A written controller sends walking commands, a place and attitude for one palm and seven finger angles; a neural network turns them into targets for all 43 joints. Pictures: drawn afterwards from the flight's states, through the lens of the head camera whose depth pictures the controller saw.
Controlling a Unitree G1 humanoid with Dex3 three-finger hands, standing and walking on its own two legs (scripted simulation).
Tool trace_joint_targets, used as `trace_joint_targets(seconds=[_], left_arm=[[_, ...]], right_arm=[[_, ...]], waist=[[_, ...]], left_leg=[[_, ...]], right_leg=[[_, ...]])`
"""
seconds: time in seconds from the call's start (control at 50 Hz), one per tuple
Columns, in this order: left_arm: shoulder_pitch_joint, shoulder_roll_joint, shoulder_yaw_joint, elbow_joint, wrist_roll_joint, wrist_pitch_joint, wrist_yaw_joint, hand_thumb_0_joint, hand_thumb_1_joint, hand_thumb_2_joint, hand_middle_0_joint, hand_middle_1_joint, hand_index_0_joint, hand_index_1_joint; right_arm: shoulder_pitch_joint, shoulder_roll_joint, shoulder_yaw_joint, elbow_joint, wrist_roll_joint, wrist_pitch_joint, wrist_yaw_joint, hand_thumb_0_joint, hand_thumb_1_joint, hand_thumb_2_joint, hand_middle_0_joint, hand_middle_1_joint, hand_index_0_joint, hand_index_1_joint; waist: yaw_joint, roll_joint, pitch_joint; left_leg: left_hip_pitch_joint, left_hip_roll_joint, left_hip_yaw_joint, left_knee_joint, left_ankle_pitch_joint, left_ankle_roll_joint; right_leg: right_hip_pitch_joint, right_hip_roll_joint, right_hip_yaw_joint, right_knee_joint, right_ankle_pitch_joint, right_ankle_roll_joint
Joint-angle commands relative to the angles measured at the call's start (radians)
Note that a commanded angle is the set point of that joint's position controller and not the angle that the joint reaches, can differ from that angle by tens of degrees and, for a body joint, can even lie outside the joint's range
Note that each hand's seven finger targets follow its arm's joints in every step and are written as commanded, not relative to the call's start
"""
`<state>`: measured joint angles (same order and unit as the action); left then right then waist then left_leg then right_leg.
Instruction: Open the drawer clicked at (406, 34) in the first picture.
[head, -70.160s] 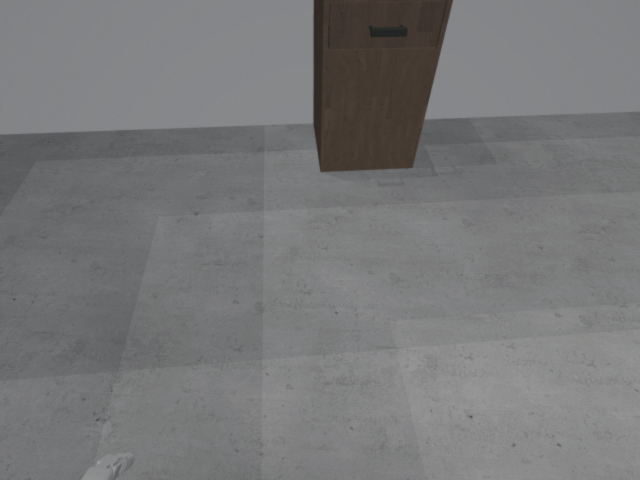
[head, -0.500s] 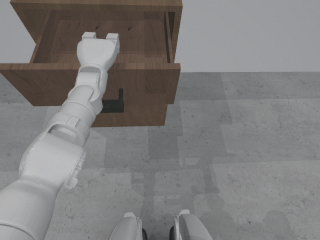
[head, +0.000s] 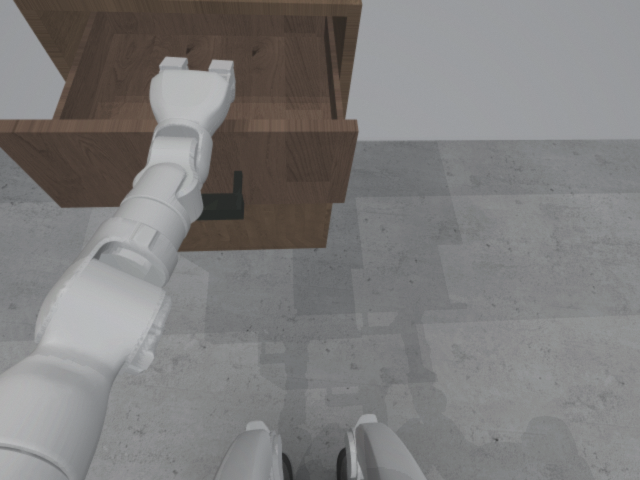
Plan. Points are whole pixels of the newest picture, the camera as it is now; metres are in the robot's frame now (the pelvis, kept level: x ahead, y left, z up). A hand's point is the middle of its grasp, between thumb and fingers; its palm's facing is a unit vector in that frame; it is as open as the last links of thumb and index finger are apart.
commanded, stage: re-aim the fingers above the handle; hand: left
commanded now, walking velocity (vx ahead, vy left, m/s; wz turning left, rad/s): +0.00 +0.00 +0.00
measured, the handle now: (192, 193) +0.48 +0.14 +0.01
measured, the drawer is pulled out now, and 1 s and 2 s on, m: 0.22 0.22 0.22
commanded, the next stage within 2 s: lower the fingers behind the handle in 1.30 s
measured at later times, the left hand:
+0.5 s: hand (200, 132) +0.54 +0.13 +0.06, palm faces -0.04 +0.04 -1.00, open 14.8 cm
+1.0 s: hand (200, 132) +0.54 +0.13 +0.06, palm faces -0.04 +0.02 -1.00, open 14.8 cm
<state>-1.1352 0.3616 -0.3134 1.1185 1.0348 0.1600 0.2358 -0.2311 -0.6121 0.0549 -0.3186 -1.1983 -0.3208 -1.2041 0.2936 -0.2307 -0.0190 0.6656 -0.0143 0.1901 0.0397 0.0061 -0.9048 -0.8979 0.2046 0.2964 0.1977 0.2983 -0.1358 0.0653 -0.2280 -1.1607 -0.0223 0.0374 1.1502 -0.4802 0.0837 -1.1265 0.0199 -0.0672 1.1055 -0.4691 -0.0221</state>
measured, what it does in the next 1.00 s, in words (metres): stands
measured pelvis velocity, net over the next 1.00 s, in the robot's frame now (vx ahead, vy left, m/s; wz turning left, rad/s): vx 0.01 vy -0.01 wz -0.01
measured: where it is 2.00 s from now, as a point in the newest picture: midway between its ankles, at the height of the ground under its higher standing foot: outside the picture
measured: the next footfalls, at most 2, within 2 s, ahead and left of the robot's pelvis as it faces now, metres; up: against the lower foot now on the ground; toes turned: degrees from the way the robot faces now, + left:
none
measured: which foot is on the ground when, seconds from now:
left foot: down 0.00-1.00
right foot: down 0.00-1.00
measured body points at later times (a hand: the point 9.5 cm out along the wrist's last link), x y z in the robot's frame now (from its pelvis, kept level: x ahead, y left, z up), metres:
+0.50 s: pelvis +0.00 -0.01 +0.00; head +0.13 +0.00 +0.43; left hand +0.54 +0.12 +0.12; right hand +0.04 -0.27 -0.13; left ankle +0.02 +0.07 -0.64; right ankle +0.02 -0.11 -0.64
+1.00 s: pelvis +0.01 -0.01 +0.01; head +0.13 -0.01 +0.44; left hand +0.54 +0.12 +0.12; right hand +0.04 -0.27 -0.13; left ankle +0.02 +0.07 -0.64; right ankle +0.02 -0.11 -0.64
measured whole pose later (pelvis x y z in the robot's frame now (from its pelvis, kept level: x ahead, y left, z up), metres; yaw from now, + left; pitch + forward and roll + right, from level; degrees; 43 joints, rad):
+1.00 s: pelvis +0.01 -0.01 +0.01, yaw +0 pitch +28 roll -2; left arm -1.05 0.40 -0.24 1.07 1.05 0.10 0.23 -0.22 -0.61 0.07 -0.32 -1.20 -0.32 -1.20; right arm 0.30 -0.25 -0.01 0.65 0.00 0.17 0.02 0.01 -0.90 -0.90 0.20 0.30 0.20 0.30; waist -0.14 0.07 -0.24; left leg -1.12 -0.01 0.04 1.12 -0.48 0.07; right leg -1.10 0.03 -0.06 1.09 -0.47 -0.04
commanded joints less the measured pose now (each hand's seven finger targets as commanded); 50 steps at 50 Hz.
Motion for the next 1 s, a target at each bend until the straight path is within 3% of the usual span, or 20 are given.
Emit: trace_joint_targets(seconds=[0.0, 0.14, 0.16, 0.18, 0.2, 0.22, 0.26, 0.3, 0.36, 0.38, 0.5, 0.54, 0.56, 0.58, 0.66, 0.74, 0.84, 0.9, 0.94, 0.98], left_arm=[[-0.109, -0.177, 0.003, -0.038, -0.062, -0.046, 0.009, 0.0, -0.5, 0.3, -0.3, -1.2, -0.3, -1.2], [-0.116, -0.182, 0.0, -0.046, -0.067, -0.053, 0.01, 0.0, -0.5, 0.3, -0.3, -1.2, -0.3, -1.2], [-0.117, -0.151, 0.021, -0.035, -0.057, -0.054, 0.014, 0.0, -0.5, 0.3, -0.3, -1.2, -0.3, -1.2], [-0.118, -0.174, 0.005, -0.041, -0.063, -0.052, 0.014, 0.0, -0.5, 0.3, -0.3, -1.2, -0.3, -1.2], [-0.122, -0.147, 0.022, -0.031, -0.056, -0.051, 0.017, 0.0, -0.5, 0.3, -0.3, -1.2, -0.3, -1.2], [-0.097, -0.125, 0.037, -0.025, -0.052, -0.05, 0.013, 0.0, -0.5, 0.3, -0.3, -1.2, -0.3, -1.2], [-0.079, -0.115, 0.044, -0.025, -0.051, -0.052, 0.011, 0.0, -0.5, 0.3, -0.3, -1.2, -0.3, -1.2], [-0.085, -0.132, 0.027, -0.037, -0.055, -0.051, 0.009, 0.0, -0.5, 0.3, -0.3, -1.2, -0.3, -1.2], [-0.073, -0.11, 0.042, -0.035, -0.05, -0.055, 0.008, 0.0, -0.5, 0.3, -0.3, -1.2, -0.3, -1.2], [-0.083, -0.138, 0.018, -0.047, -0.051, -0.056, 0.006, 0.0, -0.5, 0.3, -0.3, -1.2, -0.3, -1.2], [-0.02, -0.093, 0.056, -0.042, -0.058, -0.063, 0.003, 0.0, -0.5, 0.3, -0.3, -1.2, -0.3, -1.2], [-0.042, -0.108, 0.041, -0.054, -0.057, -0.069, 0.002, 0.0, -0.5, 0.3, -0.3, -1.2, -0.3, -1.2], [-0.015, -0.091, 0.056, -0.046, -0.049, -0.069, 0.002, 0.0, -0.5, 0.3, -0.3, -1.2, -0.3, -1.2], [-0.035, -0.112, 0.035, -0.054, -0.05, -0.07, 0.004, 0.0, -0.5, 0.3, -0.3, -1.2, -0.3, -1.2], [-0.008, -0.085, 0.06, -0.047, -0.047, -0.072, 0.007, 0.0, -0.5, 0.3, -0.3, -1.2, -0.3, -1.2], [0.001, -0.096, 0.055, -0.057, -0.054, -0.073, 0.009, 0.0, -0.5, 0.3, -0.3, -1.2, -0.3, -1.2], [-0.014, -0.02, 0.1, -0.038, -0.051, -0.067, 0.012, 0.0, -0.5, 0.3, -0.3, -1.2, -0.3, -1.2], [-0.021, 0.001, 0.106, -0.032, -0.044, -0.065, 0.011, 0.0, -0.5, 0.3, -0.3, -1.2, -0.3, -1.2], [-0.014, -0.011, 0.1, -0.036, -0.044, -0.068, 0.009, 0.0, -0.5, 0.3, -0.3, -1.2, -0.3, -1.2], [0.026, -0.008, 0.111, -0.035, -0.042, -0.071, 0.009, 0.0, -0.5, 0.3, -0.3, -1.2, -0.3, -1.2]], right_arm=[[0.117, -0.164, -0.051, -0.056, 0.004, -0.011, -0.007, 0.0, -0.9, -0.9, 0.2, 0.3, 0.2, 0.3], [0.122, -0.164, -0.052, -0.054, 0.003, -0.016, -0.005, 0.0, -0.9, -0.9, 0.2, 0.3, 0.2, 0.3], [0.124, -0.167, -0.054, -0.048, 0.004, -0.016, -0.008, 0.0, -0.9, -0.9, 0.2, 0.3, 0.2, 0.3], [0.122, -0.164, -0.052, -0.054, 0.004, -0.018, -0.007, 0.0, -0.9, -0.9, 0.2, 0.3, 0.2, 0.3], [0.123, -0.168, -0.052, -0.048, 0.005, -0.018, -0.009, 0.0, -0.9, -0.9, 0.2, 0.3, 0.2, 0.3], [0.126, -0.17, -0.053, -0.052, 0.005, -0.016, -0.009, 0.0, -0.9, -0.9, 0.2, 0.3, 0.2, 0.3], [0.128, -0.17, -0.049, -0.057, 0.004, -0.014, -0.012, 0.0, -0.9, -0.9, 0.2, 0.3, 0.2, 0.3], [0.124, -0.167, -0.048, -0.059, 0.006, -0.017, -0.012, 0.0, -0.9, -0.9, 0.2, 0.3, 0.2, 0.3], [0.126, -0.169, -0.048, -0.062, 0.008, -0.016, -0.014, 0.0, -0.9, -0.9, 0.2, 0.3, 0.2, 0.3], [0.124, -0.165, -0.048, -0.063, 0.009, -0.019, -0.012, 0.0, -0.9, -0.9, 0.2, 0.3, 0.2, 0.3], [0.128, -0.167, -0.045, -0.067, 0.009, -0.019, -0.015, 0.0, -0.9, -0.9, 0.2, 0.3, 0.2, 0.3], [0.13, -0.167, -0.047, -0.065, 0.01, -0.02, -0.015, 0.0, -0.9, -0.9, 0.2, 0.3, 0.2, 0.3], [0.128, -0.168, -0.046, -0.067, 0.012, -0.019, -0.015, 0.0, -0.9, -0.9, 0.2, 0.3, 0.2, 0.3], [0.128, -0.166, -0.046, -0.067, 0.01, -0.021, -0.013, 0.0, -0.9, -0.9, 0.2, 0.3, 0.2, 0.3], [0.133, -0.169, -0.048, -0.065, 0.009, -0.018, -0.014, 0.0, -0.9, -0.9, 0.2, 0.3, 0.2, 0.3], [0.132, -0.166, -0.049, -0.068, 0.01, -0.022, -0.013, 0.0, -0.9, -0.9, 0.2, 0.3, 0.2, 0.3], [0.137, -0.175, -0.042, -0.065, 0.012, -0.025, -0.021, 0.0, -0.9, -0.9, 0.2, 0.3, 0.2, 0.3], [0.133, -0.176, -0.039, -0.067, 0.016, -0.03, -0.027, 0.0, -0.9, -0.9, 0.2, 0.3, 0.2, 0.3], [0.14, -0.174, -0.039, -0.072, 0.012, -0.032, -0.026, 0.0, -0.9, -0.9, 0.2, 0.3, 0.2, 0.3], [0.137, -0.173, -0.041, -0.077, 0.013, -0.031, -0.026, 0.0, -0.9, -0.9, 0.2, 0.3, 0.2, 0.3]], waist=[[-0.115, -0.066, -0.247], [-0.116, -0.061, -0.252], [-0.119, -0.071, -0.246], [-0.117, -0.076, -0.249], [-0.121, -0.083, -0.238], [-0.105, -0.061, -0.234], [-0.103, -0.072, -0.251], [-0.11, -0.076, -0.243], [-0.105, -0.088, -0.251], [-0.11, -0.073, -0.254], [-0.091, -0.102, -0.26], [-0.102, -0.105, -0.253], [-0.088, -0.095, -0.254], [-0.097, -0.093, -0.249], [-0.091, -0.104, -0.249], [-0.088, -0.096, -0.25], [-0.088, -0.125, -0.238], [-0.092, -0.125, -0.233], [-0.084, -0.095, -0.245], [-0.077, -0.108, -0.26]], left_leg=[[0.344, 0.034, -0.103, -0.156, 0.252, -0.03], [0.346, 0.033, -0.099, -0.154, 0.251, -0.028], [0.341, 0.037, -0.102, -0.151, 0.244, -0.029], [0.332, 0.031, -0.098, -0.151, 0.238, -0.026], [0.329, 0.035, -0.103, -0.153, 0.232, -0.028], [0.336, 0.034, -0.099, -0.159, 0.244, -0.03], [0.331, 0.032, -0.091, -0.151, 0.265, -0.027], [0.326, 0.03, -0.084, -0.15, 0.253, -0.025], [0.327, 0.031, -0.088, -0.151, 0.258, -0.025], [0.334, 0.029, -0.086, -0.149, 0.255, -0.025], [0.315, 0.026, -0.07, -0.151, 0.264, -0.023], [0.322, 0.027, -0.072, -0.15, 0.265, -0.022], [0.318, 0.024, -0.07, -0.153, 0.265, -0.024], [0.321, 0.025, -0.071, -0.153, 0.268, -0.023], [0.316, 0.024, -0.066, -0.15, 0.278, -0.024], [0.322, 0.02, -0.058, -0.152, 0.278, -0.022], [0.279, 0.015, -0.051, -0.149, 0.263, -0.019], [0.259, 0.012, -0.046, -0.144, 0.245, -0.019], [0.278, 0.013, -0.048, -0.145, 0.267, -0.02], [0.293, 0.016, -0.048, -0.143, 0.286, -0.021]], right_leg=[[0.069, 0.043, -0.004, -0.141, 0.152, -0.018], [0.066, 0.043, -0.001, -0.147, 0.153, -0.016], [0.06, 0.042, -0.001, -0.141, 0.151, -0.017], [0.069, 0.042, 0.001, -0.147, 0.147, -0.015], [0.062, 0.042, -0.001, -0.144, 0.142, -0.016], [0.063, 0.043, -0.002, -0.143, 0.145, -0.021], [0.084, 0.043, 0.002, -0.143, 0.167, -0.019], [0.088, 0.042, 0.005, -0.154, 0.163, -0.016], [0.094, 0.043, 0.005, -0.149, 0.167, -0.015], [0.087, 0.043, 0.006, -0.152, 0.163, -0.014], [0.141, 0.043, 0.014, -0.163, 0.193, -0.014], [0.128, 0.043, 0.014, -0.165, 0.195, -0.011], [0.135, 0.044, 0.013, -0.162, 0.193, -0.015], [0.129, 0.044, 0.013, -0.164, 0.197, -0.013], [0.144, 0.044, 0.016, -0.166, 0.214, -0.014], [0.152, 0.043, 0.02, -0.175, 0.217, -0.013], [0.178, 0.041, 0.026, -0.176, 0.223, -0.01], [0.18, 0.039, 0.032, -0.179, 0.211, -0.008], [0.173, 0.041, 0.027, -0.169, 0.222, -0.012], [0.18, 0.042, 0.027, -0.167, 0.237, -0.011]])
